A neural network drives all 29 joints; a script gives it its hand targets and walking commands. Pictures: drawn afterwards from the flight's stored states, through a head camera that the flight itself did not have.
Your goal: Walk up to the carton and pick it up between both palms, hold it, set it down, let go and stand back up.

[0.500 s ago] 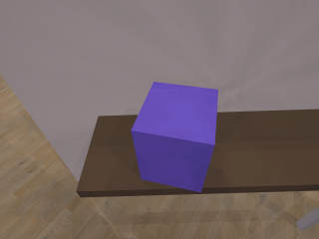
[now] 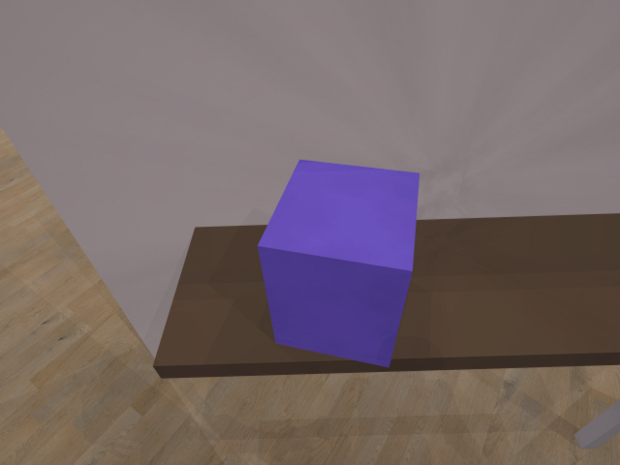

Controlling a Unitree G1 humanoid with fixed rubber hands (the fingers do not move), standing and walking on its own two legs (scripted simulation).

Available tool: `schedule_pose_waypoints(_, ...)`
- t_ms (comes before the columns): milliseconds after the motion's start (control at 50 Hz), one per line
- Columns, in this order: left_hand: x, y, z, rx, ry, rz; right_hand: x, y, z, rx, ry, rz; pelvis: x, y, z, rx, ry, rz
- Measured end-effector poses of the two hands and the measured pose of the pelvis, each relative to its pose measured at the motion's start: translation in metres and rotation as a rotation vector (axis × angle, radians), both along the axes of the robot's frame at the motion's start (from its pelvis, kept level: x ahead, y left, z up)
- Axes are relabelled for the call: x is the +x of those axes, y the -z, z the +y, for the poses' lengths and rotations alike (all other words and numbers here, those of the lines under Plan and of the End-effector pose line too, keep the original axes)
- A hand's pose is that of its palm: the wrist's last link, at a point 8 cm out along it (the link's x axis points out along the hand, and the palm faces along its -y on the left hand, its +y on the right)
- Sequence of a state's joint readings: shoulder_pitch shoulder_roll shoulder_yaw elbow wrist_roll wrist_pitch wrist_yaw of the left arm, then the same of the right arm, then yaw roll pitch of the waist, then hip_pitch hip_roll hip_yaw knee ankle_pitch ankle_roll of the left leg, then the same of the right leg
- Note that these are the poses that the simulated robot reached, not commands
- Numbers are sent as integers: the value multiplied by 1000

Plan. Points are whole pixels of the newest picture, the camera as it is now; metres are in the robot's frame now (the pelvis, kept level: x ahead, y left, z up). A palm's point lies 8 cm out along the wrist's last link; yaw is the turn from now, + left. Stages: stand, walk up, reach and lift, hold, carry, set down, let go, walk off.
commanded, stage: stand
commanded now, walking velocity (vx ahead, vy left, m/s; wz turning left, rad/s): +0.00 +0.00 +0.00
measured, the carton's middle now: (343, 262) +0.46 -0.01 +0.00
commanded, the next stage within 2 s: none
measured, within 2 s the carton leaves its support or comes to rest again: neither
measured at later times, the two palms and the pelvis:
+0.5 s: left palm out of the picture +0.04 +0.27 -0.12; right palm out of the picture +0.04 -0.29 -0.13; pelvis -0.01 +0.00 +0.00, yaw +0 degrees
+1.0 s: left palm out of the picture +0.04 +0.27 -0.13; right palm out of the picture +0.04 -0.29 -0.12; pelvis -0.01 +0.00 +0.00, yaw +0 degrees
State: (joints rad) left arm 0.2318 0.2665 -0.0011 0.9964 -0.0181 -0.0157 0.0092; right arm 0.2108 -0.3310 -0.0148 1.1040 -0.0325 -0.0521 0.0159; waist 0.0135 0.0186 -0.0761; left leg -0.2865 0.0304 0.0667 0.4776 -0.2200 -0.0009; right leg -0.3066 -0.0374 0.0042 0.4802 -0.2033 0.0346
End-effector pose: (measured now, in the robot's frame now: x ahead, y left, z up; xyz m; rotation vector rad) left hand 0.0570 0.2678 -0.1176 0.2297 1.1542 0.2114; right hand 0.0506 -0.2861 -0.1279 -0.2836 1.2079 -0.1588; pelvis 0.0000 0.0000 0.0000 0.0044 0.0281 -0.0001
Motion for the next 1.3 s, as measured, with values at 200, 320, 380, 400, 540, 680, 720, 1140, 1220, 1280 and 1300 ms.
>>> schedule_pose_waypoints(200,-9,4,0,-6,-6,18,-8,-1,-2,-6,7,13,-3,0,0,0,0,-5)
schedule_pose_waypoints(320,-10,4,-1,-9,-5,14,-9,-1,-2,-8,7,11,-5,0,0,0,0,-7)
schedule_pose_waypoints(380,-11,5,-1,-11,-5,14,-9,-2,-2,-9,7,10,-5,0,0,0,0,-8)
schedule_pose_waypoints(400,-11,5,-1,-11,-5,14,-10,-2,-2,-10,8,10,-6,0,0,0,0,-8)
schedule_pose_waypoints(540,-17,7,-2,-17,-6,25,-11,-3,-3,-13,11,6,-8,0,0,0,0,-11)
schedule_pose_waypoints(680,-20,8,-2,-18,-11,36,-12,-4,-4,-14,12,6,-8,0,0,1,0,-11)
schedule_pose_waypoints(720,-20,9,-1,-19,-11,36,-12,-4,-4,-15,12,6,-8,0,0,1,0,-11)
schedule_pose_waypoints(1140,-22,9,1,-16,-15,40,-13,-4,-4,-17,14,7,-9,0,0,1,0,-12)
schedule_pose_waypoints(1220,-22,9,1,-16,-15,41,-13,-4,-4,-17,15,8,-9,0,0,1,0,-12)
schedule_pose_waypoints(1280,-22,9,1,-17,-15,41,-13,-4,-4,-17,15,8,-9,0,0,1,0,-12)
schedule_pose_waypoints(1300,-22,9,1,-17,-15,41,-13,-5,-4,-18,15,8,-9,0,0,1,0,-12)
